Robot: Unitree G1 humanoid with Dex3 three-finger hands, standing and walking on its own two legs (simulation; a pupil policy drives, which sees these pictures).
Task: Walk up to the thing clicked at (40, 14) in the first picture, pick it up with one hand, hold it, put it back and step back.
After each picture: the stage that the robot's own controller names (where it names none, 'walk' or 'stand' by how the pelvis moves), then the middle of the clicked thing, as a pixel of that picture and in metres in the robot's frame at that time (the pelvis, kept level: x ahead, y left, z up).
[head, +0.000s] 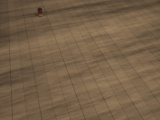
stand; (40, 12) +2.11 +0.65 -0.72
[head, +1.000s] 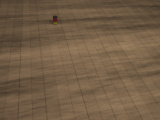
walk; (55, 20) +2.03 +0.32 -0.70
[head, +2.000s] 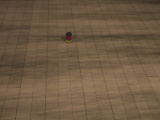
walk; (68, 37) +1.41 +0.13 -0.72
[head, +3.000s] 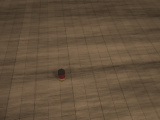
walk; (61, 75) +0.88 +0.20 -0.71
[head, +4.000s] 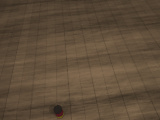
walk; (59, 111) +0.52 +0.26 -0.70
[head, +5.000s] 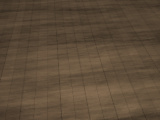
stand; out of the picture +0.33 +0.24 -0.71
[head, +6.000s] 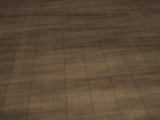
stand; out of the picture +0.33 +0.22 -0.72
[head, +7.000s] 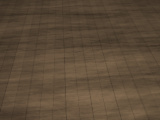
stand; out of the picture +0.34 +0.22 -0.73
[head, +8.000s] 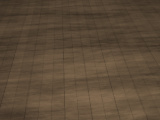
stand; out of the picture +0.33 +0.24 -0.73
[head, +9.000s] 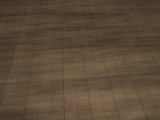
stand; out of the picture +0.32 +0.24 -0.73
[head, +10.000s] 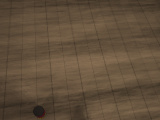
go down; (39, 112) +0.35 +0.24 -0.61
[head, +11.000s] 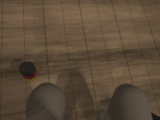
go down; (29, 71) +0.41 +0.25 -0.31
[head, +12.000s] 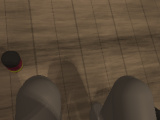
close in; (13, 62) +0.41 +0.26 -0.27
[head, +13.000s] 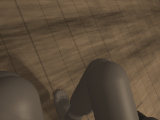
close in; out of the picture +0.40 +0.29 -0.22
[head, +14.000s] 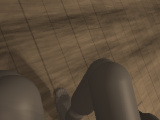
close; out of the picture +0.39 +0.29 -0.23
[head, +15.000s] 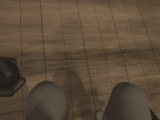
lift; (8, 77) +0.32 +0.26 -0.08
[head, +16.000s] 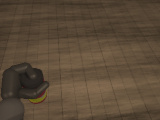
hold; (34, 86) +0.33 +0.18 +0.04
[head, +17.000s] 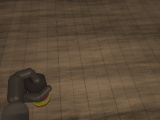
hold; (38, 90) +0.33 +0.17 +0.00
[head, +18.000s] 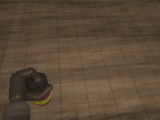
hold; (39, 89) +0.33 +0.17 +0.00
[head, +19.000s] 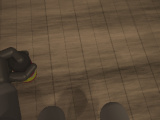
crouch; (23, 68) +0.40 +0.20 -0.07
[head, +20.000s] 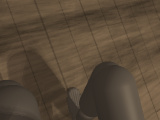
lower; out of the picture +0.44 +0.28 -0.20
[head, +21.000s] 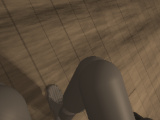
lower; out of the picture +0.43 +0.30 -0.23
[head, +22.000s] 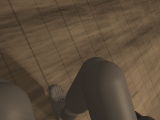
lower; out of the picture +0.42 +0.30 -0.23
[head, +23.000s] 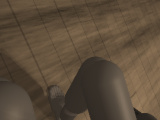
lower; out of the picture +0.42 +0.29 -0.23
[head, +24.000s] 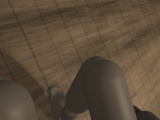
loosen; out of the picture +0.42 +0.29 -0.23
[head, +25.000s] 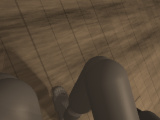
withdraw; out of the picture +0.41 +0.27 -0.23
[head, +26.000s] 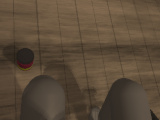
stand; (25, 60) +0.43 +0.23 -0.27
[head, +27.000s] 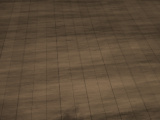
stand; out of the picture +0.36 +0.20 -0.64
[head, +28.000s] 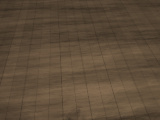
stand; out of the picture +0.37 +0.21 -0.67
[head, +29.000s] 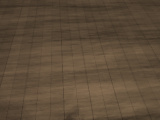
stand; out of the picture +0.36 +0.20 -0.67
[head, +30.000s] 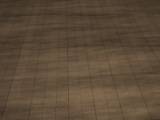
walk; out of the picture +0.38 +0.20 -0.72
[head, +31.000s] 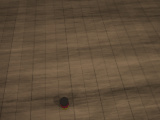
walk; (64, 103) +0.49 +0.14 -0.70
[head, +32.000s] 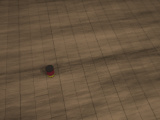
walk; (50, 71) +0.76 +0.27 -0.69
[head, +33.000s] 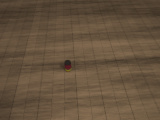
stand; (68, 66) +1.03 +0.20 -0.70
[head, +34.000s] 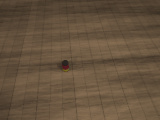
stand; (65, 66) +1.01 +0.20 -0.72
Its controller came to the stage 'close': yes
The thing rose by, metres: 0.71
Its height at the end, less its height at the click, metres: +0.00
